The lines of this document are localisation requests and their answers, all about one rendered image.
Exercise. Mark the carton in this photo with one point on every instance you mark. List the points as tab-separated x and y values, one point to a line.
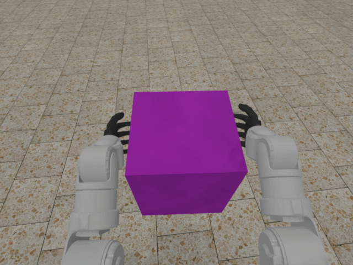
184	154

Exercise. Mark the robot right hand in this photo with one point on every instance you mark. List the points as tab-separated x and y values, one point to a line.
251	119

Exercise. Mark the robot right upper arm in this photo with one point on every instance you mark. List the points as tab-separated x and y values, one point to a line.
290	245

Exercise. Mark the right robot forearm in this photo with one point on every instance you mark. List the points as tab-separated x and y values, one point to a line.
279	169

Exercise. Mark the robot left hand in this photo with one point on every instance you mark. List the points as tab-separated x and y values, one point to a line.
113	127

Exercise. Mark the robot left upper arm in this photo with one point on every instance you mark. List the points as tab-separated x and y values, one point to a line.
95	252

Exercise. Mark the left robot forearm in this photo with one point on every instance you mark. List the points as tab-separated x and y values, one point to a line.
95	209

